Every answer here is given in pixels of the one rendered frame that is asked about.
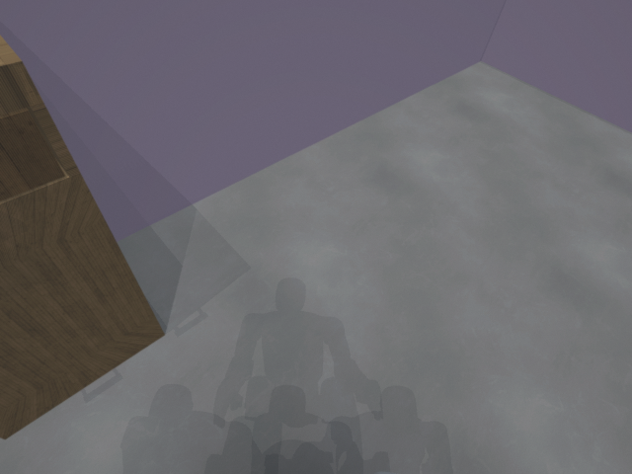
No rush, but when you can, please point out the drawer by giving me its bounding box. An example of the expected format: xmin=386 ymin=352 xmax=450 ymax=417
xmin=0 ymin=108 xmax=65 ymax=201

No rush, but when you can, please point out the cabinet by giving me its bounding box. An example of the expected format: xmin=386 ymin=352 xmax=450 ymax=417
xmin=0 ymin=36 xmax=165 ymax=439

